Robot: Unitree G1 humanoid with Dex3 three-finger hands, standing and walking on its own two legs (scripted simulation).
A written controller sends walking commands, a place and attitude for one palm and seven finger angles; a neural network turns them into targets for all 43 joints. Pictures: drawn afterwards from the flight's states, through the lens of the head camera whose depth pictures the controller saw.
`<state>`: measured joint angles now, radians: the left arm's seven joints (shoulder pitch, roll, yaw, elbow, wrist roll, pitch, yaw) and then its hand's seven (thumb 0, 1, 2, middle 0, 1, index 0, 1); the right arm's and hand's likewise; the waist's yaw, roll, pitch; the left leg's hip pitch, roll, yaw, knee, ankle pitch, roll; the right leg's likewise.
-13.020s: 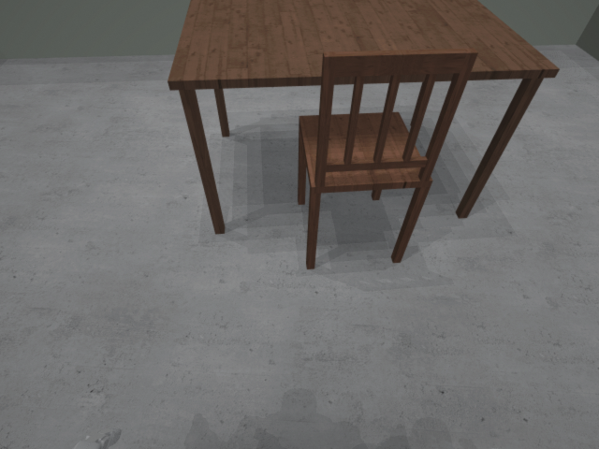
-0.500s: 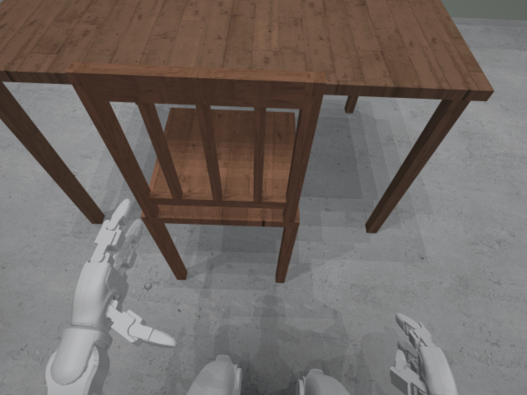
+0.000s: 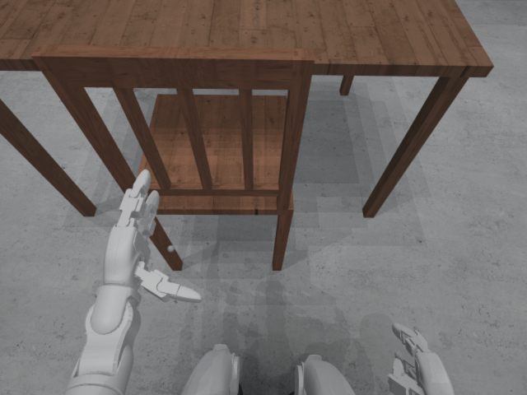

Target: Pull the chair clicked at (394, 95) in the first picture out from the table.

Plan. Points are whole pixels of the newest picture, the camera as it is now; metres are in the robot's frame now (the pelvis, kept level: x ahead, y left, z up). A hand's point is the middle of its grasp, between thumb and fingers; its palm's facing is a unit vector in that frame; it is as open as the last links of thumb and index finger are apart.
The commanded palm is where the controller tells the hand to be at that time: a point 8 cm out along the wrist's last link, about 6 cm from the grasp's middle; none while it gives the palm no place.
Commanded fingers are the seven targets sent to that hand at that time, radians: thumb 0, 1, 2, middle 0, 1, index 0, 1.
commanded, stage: aim the fingers beside a spindle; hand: left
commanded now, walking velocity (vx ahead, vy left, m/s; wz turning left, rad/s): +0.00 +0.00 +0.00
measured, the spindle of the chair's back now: (197, 144) +0.53 +0.14 +0.01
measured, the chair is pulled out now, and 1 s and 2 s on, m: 0.00 0.00 0.00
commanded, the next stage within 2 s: none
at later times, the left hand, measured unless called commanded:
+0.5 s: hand (197, 226) +0.36 +0.12 +0.01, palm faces +0.01 -1.00 -0.03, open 16.9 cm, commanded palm +0.34 +0.17 +0.01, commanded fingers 0.00 -0.50 0.30 -0.06 -0.08 -0.06 -0.08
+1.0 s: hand (206, 223) +0.37 +0.11 -0.01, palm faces +0.02 -1.00 -0.03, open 16.9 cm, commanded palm +0.35 +0.16 +0.00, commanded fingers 0.00 -0.50 0.30 -0.06 -0.08 -0.06 -0.08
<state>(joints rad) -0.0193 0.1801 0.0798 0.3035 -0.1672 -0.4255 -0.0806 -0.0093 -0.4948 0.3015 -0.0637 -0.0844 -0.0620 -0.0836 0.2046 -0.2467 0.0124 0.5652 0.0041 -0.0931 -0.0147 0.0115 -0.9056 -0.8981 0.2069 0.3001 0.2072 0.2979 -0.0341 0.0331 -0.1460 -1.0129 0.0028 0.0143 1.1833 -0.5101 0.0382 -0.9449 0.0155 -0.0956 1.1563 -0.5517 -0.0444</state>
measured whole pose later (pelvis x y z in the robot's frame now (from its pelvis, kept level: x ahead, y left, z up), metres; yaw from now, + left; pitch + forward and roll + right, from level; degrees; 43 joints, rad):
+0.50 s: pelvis +0.00 -0.01 -0.01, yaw +0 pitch +22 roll -1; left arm -0.23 0.16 0.07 0.49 -0.13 -0.49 -0.01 -0.01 -0.50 0.30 -0.06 -0.08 -0.06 -0.08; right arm 0.21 -0.25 0.00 0.59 -0.01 -0.03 0.01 0.01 -0.91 -0.90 0.21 0.30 0.21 0.30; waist -0.05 0.03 -0.16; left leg -1.09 0.01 0.02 1.24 -0.52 0.03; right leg -1.03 0.02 -0.10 1.22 -0.57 -0.06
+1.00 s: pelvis +0.00 -0.01 -0.02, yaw -1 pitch +23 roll -1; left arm -0.30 0.14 0.08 0.62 -0.12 -0.50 0.03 -0.01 -0.49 0.30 -0.06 -0.08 -0.06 -0.08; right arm 0.25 -0.24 0.00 0.60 -0.01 0.02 0.02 0.01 -0.91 -0.90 0.21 0.30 0.21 0.30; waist -0.06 0.04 -0.16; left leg -1.12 0.01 0.02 1.24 -0.52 0.03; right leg -1.06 0.02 -0.09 1.23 -0.57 -0.06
